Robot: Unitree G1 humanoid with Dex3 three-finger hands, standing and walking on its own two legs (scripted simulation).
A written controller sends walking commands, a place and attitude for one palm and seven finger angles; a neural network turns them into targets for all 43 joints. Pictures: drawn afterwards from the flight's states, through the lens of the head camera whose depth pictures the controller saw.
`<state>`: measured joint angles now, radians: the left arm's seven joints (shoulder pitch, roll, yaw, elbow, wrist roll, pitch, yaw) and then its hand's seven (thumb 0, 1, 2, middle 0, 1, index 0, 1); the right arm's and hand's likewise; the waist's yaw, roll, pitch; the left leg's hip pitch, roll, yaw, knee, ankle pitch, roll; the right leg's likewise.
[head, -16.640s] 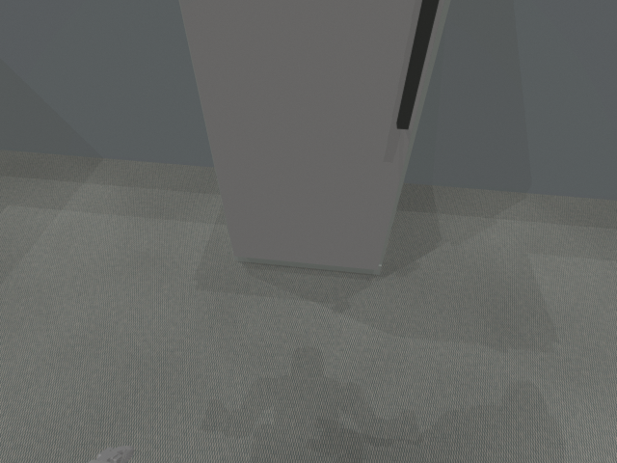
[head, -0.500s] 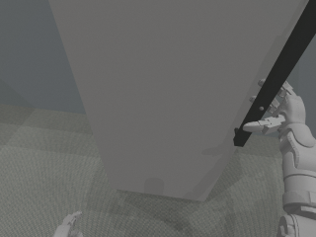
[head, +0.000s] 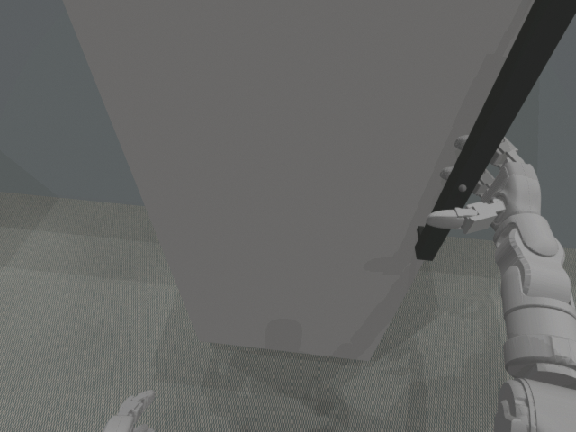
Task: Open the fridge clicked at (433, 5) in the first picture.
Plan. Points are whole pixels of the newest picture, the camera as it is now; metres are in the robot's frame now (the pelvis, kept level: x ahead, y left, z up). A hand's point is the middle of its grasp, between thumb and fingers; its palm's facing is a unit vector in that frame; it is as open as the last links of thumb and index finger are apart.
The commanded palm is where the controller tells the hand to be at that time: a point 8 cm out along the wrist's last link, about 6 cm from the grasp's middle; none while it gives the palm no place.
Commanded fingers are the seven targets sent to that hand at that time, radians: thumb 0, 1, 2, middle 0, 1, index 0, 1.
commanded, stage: grip the handle and tug to test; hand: right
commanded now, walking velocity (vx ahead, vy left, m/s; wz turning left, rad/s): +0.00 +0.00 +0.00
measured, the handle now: (468, 151) +0.45 -0.20 +0.19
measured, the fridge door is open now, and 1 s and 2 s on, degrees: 0 0 10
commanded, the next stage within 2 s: pull the door a little, standing still in 1.28 s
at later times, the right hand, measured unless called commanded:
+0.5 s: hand (454, 190) +0.41 -0.18 +0.16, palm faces +0.03 +1.00 -0.01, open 6.3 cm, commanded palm +0.38 -0.24 +0.16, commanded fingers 0.00 -0.90 -0.90 0.45 1.40 0.45 1.40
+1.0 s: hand (451, 189) +0.41 -0.18 +0.16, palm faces +0.05 +1.00 +0.00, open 5.9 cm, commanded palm +0.37 -0.24 +0.16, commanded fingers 0.00 -0.90 -0.90 0.45 1.40 0.45 1.40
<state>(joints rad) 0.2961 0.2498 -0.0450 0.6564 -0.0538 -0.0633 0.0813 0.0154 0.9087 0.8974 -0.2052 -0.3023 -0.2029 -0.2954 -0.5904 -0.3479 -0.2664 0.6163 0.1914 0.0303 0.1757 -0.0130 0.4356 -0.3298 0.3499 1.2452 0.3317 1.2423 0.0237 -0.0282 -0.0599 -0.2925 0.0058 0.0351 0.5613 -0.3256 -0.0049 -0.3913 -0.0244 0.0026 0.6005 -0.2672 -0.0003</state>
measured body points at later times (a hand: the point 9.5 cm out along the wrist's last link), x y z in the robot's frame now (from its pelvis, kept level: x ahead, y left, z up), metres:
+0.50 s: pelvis +0.01 +0.00 +0.00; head +0.01 +0.01 +0.45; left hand +0.13 +0.26 -0.10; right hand +0.40 -0.24 +0.16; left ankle -0.02 +0.12 -0.73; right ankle +0.03 -0.12 -0.73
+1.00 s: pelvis +0.01 +0.02 +0.00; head +0.00 +0.02 +0.45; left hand +0.13 +0.27 -0.10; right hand +0.40 -0.23 +0.16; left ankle -0.02 +0.12 -0.73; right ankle +0.03 -0.12 -0.73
